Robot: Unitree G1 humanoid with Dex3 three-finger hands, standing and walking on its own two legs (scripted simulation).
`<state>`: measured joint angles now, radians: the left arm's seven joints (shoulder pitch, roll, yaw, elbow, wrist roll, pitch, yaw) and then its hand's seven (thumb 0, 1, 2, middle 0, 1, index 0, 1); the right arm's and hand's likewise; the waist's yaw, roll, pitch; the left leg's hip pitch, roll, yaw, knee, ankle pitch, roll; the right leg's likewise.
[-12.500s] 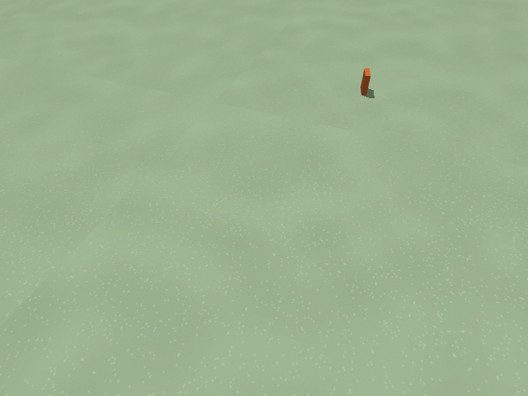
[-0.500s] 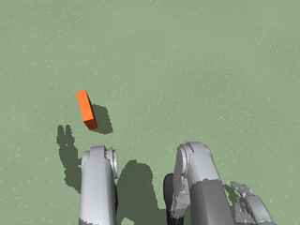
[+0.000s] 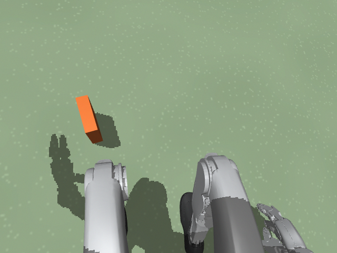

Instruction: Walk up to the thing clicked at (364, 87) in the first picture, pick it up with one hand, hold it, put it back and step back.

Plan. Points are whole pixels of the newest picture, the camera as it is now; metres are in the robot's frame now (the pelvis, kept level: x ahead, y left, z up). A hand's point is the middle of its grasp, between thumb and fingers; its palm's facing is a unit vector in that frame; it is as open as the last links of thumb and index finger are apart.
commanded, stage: approach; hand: left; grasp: from the side
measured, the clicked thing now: (90, 121) +0.48 +0.23 -0.30
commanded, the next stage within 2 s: close in in 0.58 s
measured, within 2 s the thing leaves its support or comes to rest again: neither
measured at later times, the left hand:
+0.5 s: hand (11, 121) +0.42 +0.38 -0.15, palm faces +0.21 -0.98 +0.01, open 17.0 cm
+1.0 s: hand (66, 124) +0.45 +0.28 -0.24, palm faces +0.27 -0.96 +0.06, open 17.5 cm
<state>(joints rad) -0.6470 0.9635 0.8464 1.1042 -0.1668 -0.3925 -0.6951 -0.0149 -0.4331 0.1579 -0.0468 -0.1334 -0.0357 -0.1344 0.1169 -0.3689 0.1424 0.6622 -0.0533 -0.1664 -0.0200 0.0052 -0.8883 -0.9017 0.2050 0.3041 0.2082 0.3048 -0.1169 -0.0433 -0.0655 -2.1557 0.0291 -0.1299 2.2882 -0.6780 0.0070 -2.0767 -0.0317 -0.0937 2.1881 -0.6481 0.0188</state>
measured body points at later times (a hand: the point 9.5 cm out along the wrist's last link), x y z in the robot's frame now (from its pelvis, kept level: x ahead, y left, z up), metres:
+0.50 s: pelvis +0.00 +0.00 -0.05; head +0.23 +0.13 +0.30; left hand +0.41 +0.43 -0.15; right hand +0.15 -0.27 -0.11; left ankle +0.09 +0.12 -0.34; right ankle +0.11 -0.13 -0.34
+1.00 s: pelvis -0.02 +0.01 -0.09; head +0.22 +0.17 +0.25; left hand +0.43 +0.33 -0.24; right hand +0.12 -0.25 -0.12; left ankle +0.09 +0.12 -0.34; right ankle +0.11 -0.13 -0.34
